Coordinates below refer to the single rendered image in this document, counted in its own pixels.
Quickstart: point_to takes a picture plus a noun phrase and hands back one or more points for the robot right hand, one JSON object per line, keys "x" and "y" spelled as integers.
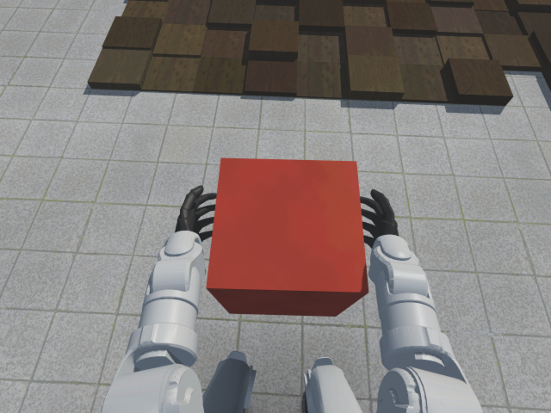
{"x": 383, "y": 218}

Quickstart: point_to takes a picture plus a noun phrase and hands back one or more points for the robot left hand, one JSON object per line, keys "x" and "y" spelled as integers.
{"x": 189, "y": 214}

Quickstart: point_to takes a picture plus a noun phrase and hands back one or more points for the right robot forearm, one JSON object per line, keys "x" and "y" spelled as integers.
{"x": 411, "y": 334}

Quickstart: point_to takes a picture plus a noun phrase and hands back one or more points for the right robot thigh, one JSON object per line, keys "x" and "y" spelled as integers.
{"x": 327, "y": 391}

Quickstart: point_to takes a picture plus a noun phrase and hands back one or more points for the carton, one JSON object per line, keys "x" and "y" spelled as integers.
{"x": 287, "y": 237}

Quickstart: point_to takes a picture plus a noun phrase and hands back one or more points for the left robot forearm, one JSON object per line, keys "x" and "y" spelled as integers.
{"x": 166, "y": 333}

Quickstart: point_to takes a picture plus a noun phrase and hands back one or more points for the robot left upper arm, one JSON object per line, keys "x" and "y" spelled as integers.
{"x": 169, "y": 389}

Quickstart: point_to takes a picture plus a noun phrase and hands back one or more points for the robot left shin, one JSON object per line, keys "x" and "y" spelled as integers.
{"x": 236, "y": 355}

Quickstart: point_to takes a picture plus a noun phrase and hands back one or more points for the robot right upper arm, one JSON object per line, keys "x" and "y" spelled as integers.
{"x": 412, "y": 390}

